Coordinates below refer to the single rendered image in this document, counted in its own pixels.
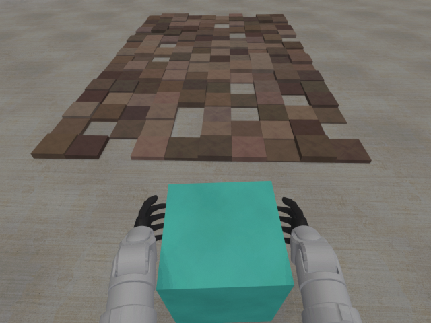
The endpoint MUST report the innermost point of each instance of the carton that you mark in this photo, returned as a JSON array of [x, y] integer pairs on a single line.
[[223, 256]]

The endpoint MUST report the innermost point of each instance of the left robot hand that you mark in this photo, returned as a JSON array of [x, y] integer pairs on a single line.
[[145, 218]]

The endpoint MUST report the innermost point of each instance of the robot left forearm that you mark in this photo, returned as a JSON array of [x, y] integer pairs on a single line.
[[133, 279]]

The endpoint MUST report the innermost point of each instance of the right robot hand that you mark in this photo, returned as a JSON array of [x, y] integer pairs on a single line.
[[296, 216]]

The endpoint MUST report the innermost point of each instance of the robot right forearm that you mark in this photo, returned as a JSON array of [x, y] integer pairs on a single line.
[[323, 289]]

